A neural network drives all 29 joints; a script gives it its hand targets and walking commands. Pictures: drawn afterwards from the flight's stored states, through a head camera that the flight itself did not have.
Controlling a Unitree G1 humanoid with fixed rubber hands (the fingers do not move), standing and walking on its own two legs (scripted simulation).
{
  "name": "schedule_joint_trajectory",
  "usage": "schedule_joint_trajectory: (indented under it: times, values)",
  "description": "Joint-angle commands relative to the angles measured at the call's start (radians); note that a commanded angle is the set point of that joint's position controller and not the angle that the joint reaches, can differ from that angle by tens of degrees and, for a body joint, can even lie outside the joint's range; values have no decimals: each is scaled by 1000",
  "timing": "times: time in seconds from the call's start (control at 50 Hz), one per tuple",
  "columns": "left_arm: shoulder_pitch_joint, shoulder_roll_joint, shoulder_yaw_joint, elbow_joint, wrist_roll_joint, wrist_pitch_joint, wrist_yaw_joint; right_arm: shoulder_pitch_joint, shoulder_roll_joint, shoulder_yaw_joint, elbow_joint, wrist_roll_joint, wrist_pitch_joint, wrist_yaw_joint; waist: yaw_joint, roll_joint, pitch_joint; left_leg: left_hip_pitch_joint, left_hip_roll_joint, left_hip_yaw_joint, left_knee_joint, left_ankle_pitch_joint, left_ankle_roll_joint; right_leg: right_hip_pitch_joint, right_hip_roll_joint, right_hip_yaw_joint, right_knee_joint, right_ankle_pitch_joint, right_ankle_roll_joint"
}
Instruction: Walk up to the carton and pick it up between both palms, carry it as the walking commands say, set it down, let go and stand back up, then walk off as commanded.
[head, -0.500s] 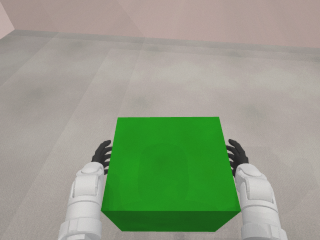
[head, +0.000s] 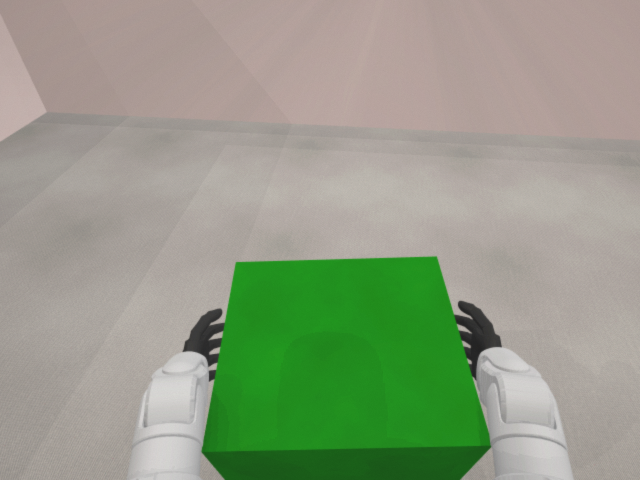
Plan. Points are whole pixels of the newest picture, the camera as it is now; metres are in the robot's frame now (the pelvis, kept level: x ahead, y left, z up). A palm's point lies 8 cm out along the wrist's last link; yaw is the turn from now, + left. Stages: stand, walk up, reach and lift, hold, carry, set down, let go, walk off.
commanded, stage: reach and lift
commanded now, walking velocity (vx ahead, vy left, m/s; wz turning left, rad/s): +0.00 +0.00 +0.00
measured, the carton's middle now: (339, 382) +0.29 +0.00 -0.02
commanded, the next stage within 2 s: hold in 0.68 s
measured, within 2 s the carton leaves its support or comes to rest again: neither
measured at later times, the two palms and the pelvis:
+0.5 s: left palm (195, 367) +0.28 +0.19 +0.02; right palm (485, 368) +0.27 -0.18 +0.04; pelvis +0.01 +0.01 +0.00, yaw +0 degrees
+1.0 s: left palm (193, 380) +0.26 +0.19 +0.02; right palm (486, 366) +0.28 -0.18 +0.04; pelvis -0.01 -0.01 +0.00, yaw +0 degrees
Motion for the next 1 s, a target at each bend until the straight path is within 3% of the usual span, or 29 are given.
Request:
schedule_joint_trajectory:
  times: [0.0,0.06,0.1,0.12,0.18,0.2,0.22,0.24,0.26,0.34,0.36,0.4,0.42,0.48,0.52,0.56,0.58,0.6,0.7,0.72,0.74,0.78,0.8,0.82,0.84,0.9,0.92,0.94,0.98]
  values:
    - [-636,-842,-558,-216,-234,-56,-211,-549,892,605,-119,240,-32,176,8,47,-272,53,-133,51,-20,118,28,17,95,-19,-50,148,-3]
    - [-584,-822,-548,-207,-223,-59,-208,-579,899,637,-164,253,-32,169,37,-30,-287,91,-144,60,-9,180,36,11,88,-8,-54,228,15]
    - [-588,-800,-543,-215,-244,-65,-213,-522,906,638,-118,226,-24,160,23,-107,-344,105,-133,52,-20,191,39,38,98,-20,-46,252,24]
    - [-550,-798,-527,-179,-218,-59,-208,-470,893,605,-103,220,-27,155,21,-31,-313,93,-132,52,-13,229,33,30,90,-14,-40,289,19]
    - [-470,-852,-616,-251,-269,-67,-213,-454,868,674,-227,246,-45,154,-2,-50,-420,151,-134,34,-16,343,35,91,101,-3,-29,404,15]
    - [-493,-829,-643,-305,-261,-63,-203,-364,893,654,-158,236,-42,150,-12,50,-416,140,-144,48,-17,396,20,106,97,2,-27,480,8]
    - [-451,-816,-636,-299,-264,-67,-204,-381,869,668,-209,218,-42,136,-16,-65,-441,172,-129,25,-19,404,25,89,114,-17,-27,453,17]
    - [-494,-808,-631,-329,-242,-55,-190,-306,875,622,-139,213,-27,138,-15,57,-350,121,-133,35,-36,412,12,67,116,-15,-40,406,10]
    - [-451,-815,-613,-310,-238,-38,-187,-323,816,615,-163,203,-27,149,-21,88,-329,135,-133,35,-35,420,2,61,120,-20,-49,378,1]
    - [-413,-855,-664,-325,-265,-47,-176,-345,785,669,-260,233,-42,155,-21,60,-294,129,-120,12,-36,413,6,53,124,-13,-57,327,-9]
    - [-423,-850,-679,-325,-256,-40,-170,-336,755,655,-248,234,-40,160,-32,111,-265,127,-130,22,-35,380,-5,24,121,-19,-63,303,-12]
    - [-423,-845,-625,-276,-238,-35,-165,-403,760,663,-257,245,-36,173,-2,78,-236,80,-127,23,-52,315,-2,26,127,-26,-65,250,-17]
    - [-405,-847,-641,-265,-237,-28,-163,-378,722,650,-254,229,-32,165,-16,106,-211,82,-128,25,-51,256,1,19,121,-28,-67,202,-23]
    - [-423,-838,-646,-307,-245,-42,-150,-388,735,649,-251,215,-32,176,-6,-9,-246,106,-110,10,-56,220,13,-2,132,-49,-59,146,-18]
    - [-419,-855,-652,-315,-239,-46,-148,-440,775,657,-272,255,-43,183,10,52,-291,101,-123,25,-45,229,12,32,124,-37,-48,199,-19]
    - [-412,-813,-665,-364,-238,-52,-141,-317,787,657,-201,234,-29,182,0,1,-286,151,-127,31,-37,324,13,-3,123,-35,-56,272,-7]
    - [-424,-846,-664,-323,-255,-48,-145,-371,776,663,-250,247,-40,181,-2,45,-320,131,-126,28,-40,281,10,12,124,-37,-44,244,-12]
    - [-348,-827,-650,-299,-236,-51,-150,-384,787,692,-280,255,-41,183,16,7,-332,147,-131,24,-36,331,22,24,114,-28,-47,314,-4]
    - [-404,-841,-697,-369,-271,-43,-153,-366,774,703,-309,265,-42,173,-3,49,-343,137,-130,31,-36,321,14,29,124,-27,-41,289,-9]
    - [-334,-778,-639,-323,-237,-39,-146,-318,771,679,-260,219,-18,163,2,-64,-245,99,-130,23,-56,317,26,30,120,-30,-63,318,7]
    - [-350,-795,-646,-320,-248,-35,-156,-319,772,686,-280,230,-23,164,-2,-17,-258,91,-137,42,-59,240,30,33,112,-28,-64,270,7]
    - [-376,-738,-585,-274,-207,-40,-161,-366,753,645,-219,210,-9,153,12,-46,-215,76,-140,55,-67,130,38,-5,110,-39,-82,135,15]
    - [-377,-722,-562,-237,-194,-30,-160,-334,740,632,-190,202,-3,151,20,-9,-142,39,-141,50,-75,85,40,-19,100,-34,-84,103,2]
    - [-392,-733,-552,-233,-197,-36,-164,-413,721,625,-229,214,-15,157,17,-57,-143,52,-135,41,-66,61,40,-38,105,-40,-80,65,8]
    - [-475,-743,-600,-290,-225,-50,-172,-401,775,638,-195,224,-13,155,16,-20,-154,51,-142,59,-66,35,37,-41,103,-33,-87,36,7]
    - [-506,-771,-595,-235,-233,-49,-183,-466,790,608,-163,227,-18,159,7,-44,-183,63,-138,53,-48,18,40,-43,99,-32,-80,16,5]
    - [-546,-796,-631,-322,-254,-65,-192,-441,843,641,-183,240,-24,162,11,24,-210,54,-142,49,-39,64,39,-19,94,-21,-77,69,1]
    - [-485,-796,-630,-290,-251,-61,-191,-425,825,653,-184,246,-27,162,5,-23,-234,100,-136,48,-37,148,37,-15,102,-27,-72,151,10]
    - [-593,-798,-672,-358,-279,-76,-207,-416,849,648,-183,247,-39,156,-21,60,-272,51,-148,46,-24,141,26,12,99,-20,-61,181,1]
